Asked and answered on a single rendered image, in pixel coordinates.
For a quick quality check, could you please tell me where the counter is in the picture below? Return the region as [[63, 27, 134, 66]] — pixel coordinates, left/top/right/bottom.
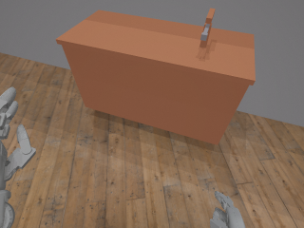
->
[[55, 8, 256, 145]]

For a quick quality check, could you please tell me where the tap lever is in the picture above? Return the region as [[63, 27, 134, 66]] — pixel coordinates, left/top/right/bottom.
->
[[200, 24, 210, 41]]

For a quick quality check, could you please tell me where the robot left hand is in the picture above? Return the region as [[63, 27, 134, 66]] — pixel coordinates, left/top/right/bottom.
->
[[0, 86, 36, 190]]

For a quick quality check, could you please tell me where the robot left forearm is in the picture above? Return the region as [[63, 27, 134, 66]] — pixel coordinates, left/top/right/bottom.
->
[[0, 189, 15, 228]]

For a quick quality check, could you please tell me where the robot right hand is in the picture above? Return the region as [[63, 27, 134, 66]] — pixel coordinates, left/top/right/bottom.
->
[[210, 191, 246, 228]]

